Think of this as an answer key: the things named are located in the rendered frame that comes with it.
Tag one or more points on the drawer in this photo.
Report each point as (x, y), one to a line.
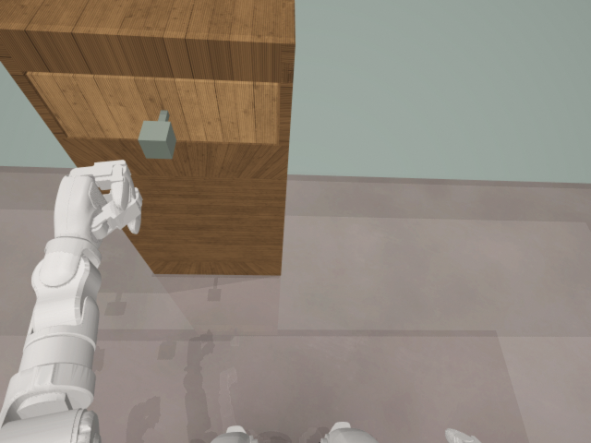
(102, 106)

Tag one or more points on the robot left shin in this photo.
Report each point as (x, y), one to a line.
(235, 428)

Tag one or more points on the left robot hand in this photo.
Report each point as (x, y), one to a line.
(79, 201)

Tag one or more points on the handle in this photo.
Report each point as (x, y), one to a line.
(157, 138)

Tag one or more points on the cabinet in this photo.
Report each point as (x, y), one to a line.
(216, 208)

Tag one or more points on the robot left upper arm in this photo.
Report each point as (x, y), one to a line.
(72, 426)

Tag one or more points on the robot right shin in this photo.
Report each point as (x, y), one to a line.
(340, 425)

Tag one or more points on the robot shin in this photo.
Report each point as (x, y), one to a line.
(340, 425)
(235, 428)

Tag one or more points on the left robot forearm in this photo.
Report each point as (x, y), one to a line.
(55, 372)

